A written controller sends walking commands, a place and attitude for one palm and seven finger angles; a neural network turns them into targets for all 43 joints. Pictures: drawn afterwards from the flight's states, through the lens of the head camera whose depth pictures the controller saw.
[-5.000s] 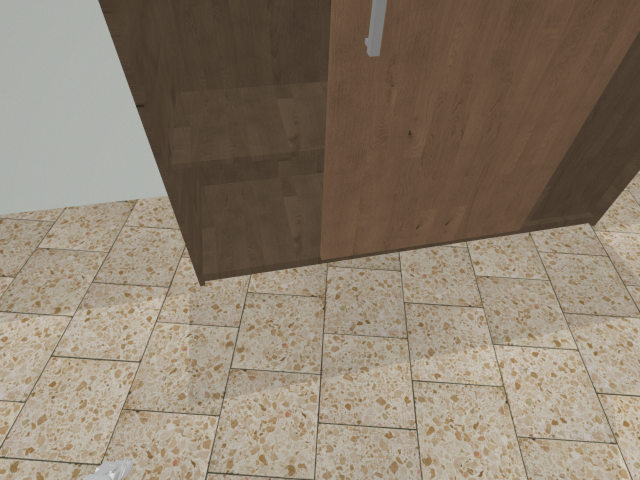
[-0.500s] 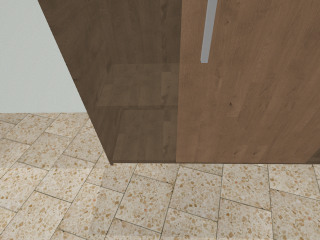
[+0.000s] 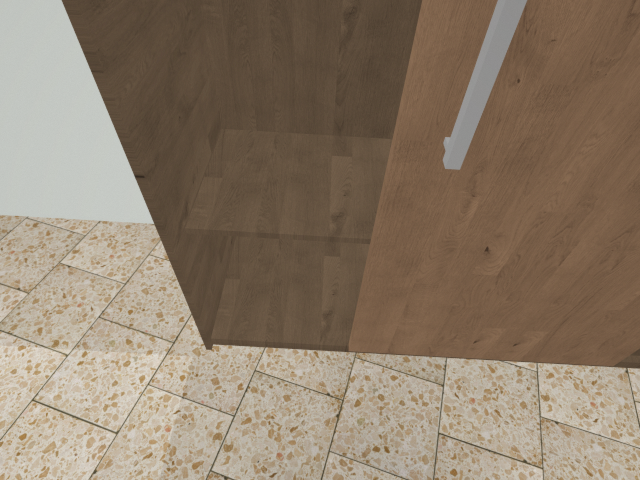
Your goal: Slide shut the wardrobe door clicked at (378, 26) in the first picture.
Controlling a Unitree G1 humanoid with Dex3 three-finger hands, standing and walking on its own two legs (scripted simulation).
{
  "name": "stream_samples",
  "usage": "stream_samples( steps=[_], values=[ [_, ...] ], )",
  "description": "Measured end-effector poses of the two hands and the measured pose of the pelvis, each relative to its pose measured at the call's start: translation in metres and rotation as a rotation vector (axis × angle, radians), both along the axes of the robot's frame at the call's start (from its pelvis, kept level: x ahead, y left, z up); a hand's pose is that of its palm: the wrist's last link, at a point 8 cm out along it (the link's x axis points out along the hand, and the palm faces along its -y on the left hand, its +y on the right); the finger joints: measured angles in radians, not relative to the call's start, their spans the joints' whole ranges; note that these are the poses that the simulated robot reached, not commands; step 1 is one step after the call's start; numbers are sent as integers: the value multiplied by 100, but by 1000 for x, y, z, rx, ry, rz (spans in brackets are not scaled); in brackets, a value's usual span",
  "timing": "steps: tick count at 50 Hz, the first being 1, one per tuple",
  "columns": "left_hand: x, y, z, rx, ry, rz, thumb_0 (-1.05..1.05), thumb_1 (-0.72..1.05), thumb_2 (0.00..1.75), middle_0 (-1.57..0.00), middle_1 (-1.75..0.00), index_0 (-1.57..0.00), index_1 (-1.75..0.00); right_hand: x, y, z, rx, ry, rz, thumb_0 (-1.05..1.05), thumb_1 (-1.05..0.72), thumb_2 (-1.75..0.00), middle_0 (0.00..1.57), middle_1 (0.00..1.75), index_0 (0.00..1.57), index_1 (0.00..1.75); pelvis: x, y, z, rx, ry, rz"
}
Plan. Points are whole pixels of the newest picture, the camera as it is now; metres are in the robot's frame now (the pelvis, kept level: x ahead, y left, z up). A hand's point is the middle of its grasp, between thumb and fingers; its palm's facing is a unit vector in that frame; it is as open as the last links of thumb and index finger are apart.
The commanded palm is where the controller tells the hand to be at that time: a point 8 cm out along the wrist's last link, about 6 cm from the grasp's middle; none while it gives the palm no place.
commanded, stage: take the last steps up to it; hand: right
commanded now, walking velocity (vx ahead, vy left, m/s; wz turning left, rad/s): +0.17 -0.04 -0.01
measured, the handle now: (483, 58) +0.59 -0.17 +0.25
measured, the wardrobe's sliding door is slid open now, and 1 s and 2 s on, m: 0.46 0.46 0.46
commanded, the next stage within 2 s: come to a stop and stand still in 0.08 s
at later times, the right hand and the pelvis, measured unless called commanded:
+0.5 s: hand out of the picture +0.11 -0.23 -0.18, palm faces +0.04 +0.98 -0.18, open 7.4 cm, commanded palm none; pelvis +0.10 -0.04 +0.01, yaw +2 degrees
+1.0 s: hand (430, 474) +0.18 -0.15 -0.16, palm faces -0.02 +0.97 -0.24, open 7.3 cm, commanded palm none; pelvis +0.10 +0.03 -0.01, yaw +1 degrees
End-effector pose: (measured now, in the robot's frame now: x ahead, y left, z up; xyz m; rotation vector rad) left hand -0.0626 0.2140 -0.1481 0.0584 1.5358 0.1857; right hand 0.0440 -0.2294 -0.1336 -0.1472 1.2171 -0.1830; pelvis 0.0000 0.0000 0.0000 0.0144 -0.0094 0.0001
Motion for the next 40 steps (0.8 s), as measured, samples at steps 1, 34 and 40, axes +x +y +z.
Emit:
stream_samples(
  steps=[1, 34, 40],
  values=[
    [21, 4, 2, 11, -41, -10, 1, 91, 89, -20, -30, -20, -30, -1, 0, 1, 1, 16, -3, 0, -94, -90, 20, 30, 20, 29, 6, 0, 2, 0, 2, -2],
    [212, 17, 13, 106, -265, -57, 0, 92, 89, -20, -30, -20, -30, 109, -40, 0, -62, 69, 31, 1, -91, -90, 20, 30, 20, 29, 95, -12, 0, -4, 24, 33],
    [185, 47, -14, 97, -283, -16, 1, 91, 89, -20, -30, -20, -30, 120, -13, -8, -82, 5, 113, 1, -91, -90, 20, 30, 20, 29, 91, 4, -22, -17, -11, 34]
  ],
)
